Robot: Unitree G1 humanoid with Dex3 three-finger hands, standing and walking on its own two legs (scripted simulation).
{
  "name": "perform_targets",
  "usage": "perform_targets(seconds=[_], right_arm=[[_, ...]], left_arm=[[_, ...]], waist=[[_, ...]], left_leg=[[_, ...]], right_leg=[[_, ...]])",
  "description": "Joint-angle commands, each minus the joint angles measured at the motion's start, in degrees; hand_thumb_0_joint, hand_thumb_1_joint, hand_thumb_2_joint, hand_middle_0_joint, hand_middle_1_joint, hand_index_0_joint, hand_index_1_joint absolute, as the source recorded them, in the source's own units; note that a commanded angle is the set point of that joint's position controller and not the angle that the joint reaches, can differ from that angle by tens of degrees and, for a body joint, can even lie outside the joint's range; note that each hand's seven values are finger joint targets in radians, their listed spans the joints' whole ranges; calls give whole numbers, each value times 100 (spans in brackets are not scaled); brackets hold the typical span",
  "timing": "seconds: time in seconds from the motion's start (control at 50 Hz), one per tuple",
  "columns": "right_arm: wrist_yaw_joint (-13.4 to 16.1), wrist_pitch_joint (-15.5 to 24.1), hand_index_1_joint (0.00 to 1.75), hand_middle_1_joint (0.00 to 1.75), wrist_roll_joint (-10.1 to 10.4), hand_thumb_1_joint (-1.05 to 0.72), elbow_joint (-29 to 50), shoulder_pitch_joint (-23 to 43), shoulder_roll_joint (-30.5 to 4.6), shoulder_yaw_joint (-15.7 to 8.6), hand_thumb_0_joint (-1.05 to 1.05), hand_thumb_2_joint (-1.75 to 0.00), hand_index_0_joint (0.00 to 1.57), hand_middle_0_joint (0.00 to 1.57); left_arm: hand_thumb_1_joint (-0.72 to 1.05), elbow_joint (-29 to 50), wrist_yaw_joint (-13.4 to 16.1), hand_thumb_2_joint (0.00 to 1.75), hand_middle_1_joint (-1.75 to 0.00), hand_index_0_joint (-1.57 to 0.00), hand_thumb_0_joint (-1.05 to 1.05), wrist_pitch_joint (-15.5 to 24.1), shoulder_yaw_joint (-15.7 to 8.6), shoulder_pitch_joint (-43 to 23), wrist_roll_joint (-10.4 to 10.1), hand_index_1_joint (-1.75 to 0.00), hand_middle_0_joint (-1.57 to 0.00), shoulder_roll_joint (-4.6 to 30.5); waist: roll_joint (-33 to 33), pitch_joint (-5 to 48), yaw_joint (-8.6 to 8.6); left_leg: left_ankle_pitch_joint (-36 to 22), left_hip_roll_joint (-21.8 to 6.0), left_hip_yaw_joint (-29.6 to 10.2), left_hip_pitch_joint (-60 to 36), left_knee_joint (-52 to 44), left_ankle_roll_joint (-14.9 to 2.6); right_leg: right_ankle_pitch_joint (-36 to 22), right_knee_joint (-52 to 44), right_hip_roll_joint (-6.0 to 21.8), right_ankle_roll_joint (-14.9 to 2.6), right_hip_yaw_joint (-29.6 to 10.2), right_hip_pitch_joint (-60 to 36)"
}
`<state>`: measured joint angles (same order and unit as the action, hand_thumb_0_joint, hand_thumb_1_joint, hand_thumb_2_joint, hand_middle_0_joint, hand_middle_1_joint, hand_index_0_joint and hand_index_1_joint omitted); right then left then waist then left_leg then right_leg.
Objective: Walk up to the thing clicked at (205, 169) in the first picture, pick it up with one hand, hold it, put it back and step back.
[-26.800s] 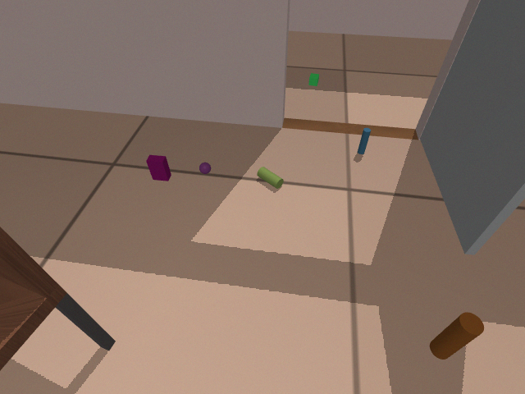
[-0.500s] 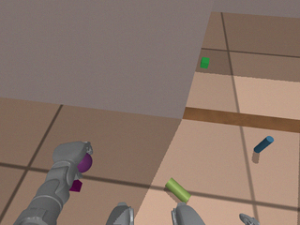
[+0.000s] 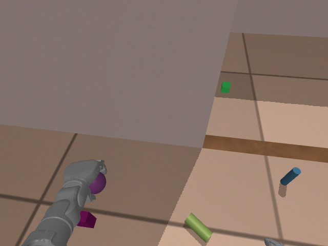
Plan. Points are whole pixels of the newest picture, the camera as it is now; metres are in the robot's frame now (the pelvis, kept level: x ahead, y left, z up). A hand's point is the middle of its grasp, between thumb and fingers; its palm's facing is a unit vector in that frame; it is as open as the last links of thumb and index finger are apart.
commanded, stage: hold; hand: left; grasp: from above
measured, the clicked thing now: (94, 182) +0.33 +0.22 -0.09
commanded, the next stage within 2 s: crouch in 1.84 s
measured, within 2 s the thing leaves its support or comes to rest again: neither
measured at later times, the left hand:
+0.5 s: hand (82, 181) +0.31 +0.23 -0.04, palm faces -0.45 -0.05 -0.89, open 9.0 cm
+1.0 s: hand (80, 187) +0.29 +0.22 -0.02, palm faces -0.45 -0.05 -0.89, open 9.1 cm
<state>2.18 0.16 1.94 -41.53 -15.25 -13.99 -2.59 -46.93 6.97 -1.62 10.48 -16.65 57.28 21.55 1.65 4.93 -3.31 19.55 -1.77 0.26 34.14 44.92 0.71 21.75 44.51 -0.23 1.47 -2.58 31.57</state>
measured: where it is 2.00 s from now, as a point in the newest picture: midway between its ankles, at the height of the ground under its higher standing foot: outside the picture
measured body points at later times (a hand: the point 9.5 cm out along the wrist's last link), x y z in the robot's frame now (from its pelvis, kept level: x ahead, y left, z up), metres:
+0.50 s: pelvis +0.01 +0.00 +0.02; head +0.02 -0.01 +0.47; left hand +0.33 +0.23 +0.01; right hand +0.12 -0.26 -0.10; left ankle +0.03 +0.13 -0.71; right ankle +0.00 -0.14 -0.71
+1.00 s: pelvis -0.01 +0.00 +0.02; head +0.00 -0.02 +0.47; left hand +0.31 +0.22 +0.03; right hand +0.13 -0.26 -0.09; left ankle +0.03 +0.13 -0.71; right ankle +0.00 -0.14 -0.71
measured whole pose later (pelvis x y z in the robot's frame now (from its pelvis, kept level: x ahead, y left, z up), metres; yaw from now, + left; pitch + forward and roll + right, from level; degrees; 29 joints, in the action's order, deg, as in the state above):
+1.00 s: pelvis -0.01 +0.00 +0.02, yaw -1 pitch +2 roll +0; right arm 2.3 -2.7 3.3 -38.5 -12.1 -14.5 -2.0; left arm -37.2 -1.1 -0.5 11.9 -13.1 57.4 22.8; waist 2.4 1.3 -0.7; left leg 13.6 -1.4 1.5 20.3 32.2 0.4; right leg 15.9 32.7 0.3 1.6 -3.6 18.5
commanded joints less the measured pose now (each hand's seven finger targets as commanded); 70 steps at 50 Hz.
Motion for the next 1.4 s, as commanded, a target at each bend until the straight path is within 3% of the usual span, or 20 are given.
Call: perform_targets(seconds=[0.0,0.12,0.22,0.38,0.44,0.52,0.6,0.64,0.82,0.94,1.08,1.1,1.12,1.2,1.32,1.38], right_arm=[[57,182,30,30,11,-91,594,92,-874,-291,0,-90,20,20],[39,165,30,30,19,-90,586,112,-882,-307,0,-90,20,20],[26,103,30,30,44,-90,674,221,-865,-301,0,-90,20,20],[30,5,30,30,82,-90,828,335,-877,-274,0,-90,20,20],[28,-12,30,30,77,-90,881,361,-871,-267,0,-90,20,20],[6,-25,30,30,87,-90,924,403,-890,-277,0,-90,20,20],[2,-33,30,30,99,-90,958,483,-880,-262,0,-90,20,20],[11,-45,30,30,98,-90,976,524,-877,-258,0,-90,20,20],[46,-46,30,30,125,-90,1073,729,-840,-198,0,-90,20,20],[67,-33,30,30,133,-91,1085,788,-837,-179,0,-90,20,20],[88,-36,30,30,158,-91,1097,883,-813,-159,0,-90,20,20],[84,-35,30,30,160,-91,1104,852,-832,-155,0,-90,20,20],[83,-35,30,30,162,-91,1097,883,-821,-157,0,-90,20,20],[100,-48,30,30,165,-91,1113,943,-818,-145,0,-90,20,20],[107,-62,30,30,188,-91,1196,1022,-774,-94,0,-90,20,20],[119,-90,30,30,193,-91,1193,998,-768,-91,0,-91,20,20]], left_arm=[[51,1286,289,73,-70,-92,0,44,-576,-2082,109,-69,-91,1369],[49,1369,193,74,-73,-90,0,14,-521,-1989,-10,-71,-88,1260],[49,1303,-17,74,-73,-91,0,-13,-416,-1791,10,-71,-89,1174],[51,1676,-275,70,-74,-91,0,97,-542,-1839,45,-71,-89,1377],[51,1675,-255,73,-77,-90,0,95,-542,-1837,95,-73,-87,1331],[52,1728,-241,76,-78,-91,0,59,-532,-1867,18,-75,-88,1275],[52,1815,-322,77,-78,-91,0,30,-396,-1750,35,-75,-89,1168],[51,1895,-364,78,-79,-91,0,23,-483,-1759,5,-77,-88,1274],[51,2074,-479,76,-80,-90,0,87,-538,-1665,-9,-77,-87,1334],[48,2231,-529,77,-83,-88,0,123,-487,-1742,-5,-79,-85,1306],[48,2326,-504,78,-83,-88,0,63,-551,-1677,-46,-80,-85,1340],[48,2303,-526,79,-83,-88,0,43,-426,-1652,-57,-80,-85,1216],[48,2380,-537,79,-83,-88,0,44,-495,-1676,-63,-80,-85,1287],[44,2449,-631,78,-83,-84,0,27,-491,-1741,-93,-80,-81,1342],[44,2321,-742,78,-83,-85,0,-15,-372,-1377,-138,-80,-82,1137],[41,2308,-752,78,-84,-83,0,8,-486,-1321,-87,-81,-80,1268]], waist=[[244,1549,50],[85,1563,101],[-115,1436,115],[192,1345,203],[124,1221,216],[56,1191,179],[-57,1169,182],[3,1239,224],[-2,959,309],[78,974,272],[68,989,352],[-13,954,279],[42,955,347],[28,933,346],[-186,715,345],[-200,702,361]], left_leg=[[-1242,233,56,-1532,-725,-42],[-1583,249,85,-1736,-843,-67],[-1740,278,144,-1752,-893,-122],[-1804,215,110,-1991,-1167,-69],[-1718,222,108,-1986,-1224,-78],[-1590,217,141,-2071,-1298,-92],[-1609,206,131,-2175,-1379,-104],[-1617,216,151,-2221,-1411,-115],[-1049,243,183,-2178,-1640,-127],[-1070,188,132,-2350,-1745,-105],[-1197,232,206,-2417,-1790,-118],[-1210,222,187,-2435,-1802,-122],[-1178,206,167,-2433,-1837,-105],[-1214,207,157,-2487,-1871,-116],[-1183,216,168,-2458,-1956,-141],[-1247,259,202,-2431,-1929,-164]], right_leg=[[-1360,-830,-195,-161,157,-489],[-1728,-1015,-189,-126,113,-832],[-1987,-1151,-172,-82,81,-1022],[-1780,-1206,-234,-184,163,-1119],[-1726,-1296,-233,-181,143,-1106],[-1621,-1400,-218,-162,141,-1155],[-1631,-1446,-211,-161,149,-1206],[-1648,-1490,-201,-156,145,-1273],[-1065,-1754,-179,-169,115,-1302],[-1080,-1771,-194,-187,145,-1312],[-1186,-1871,-173,-172,131,-1443],[-1209,-1874,-180,-166,130,-1424],[-1152,-1873,-190,-180,149,-1477],[-1188,-1928,-183,-164,150,-1492],[-1153,-2017,-174,-160,154,-1530],[-1228,-2045,-142,-138,122,-1558]])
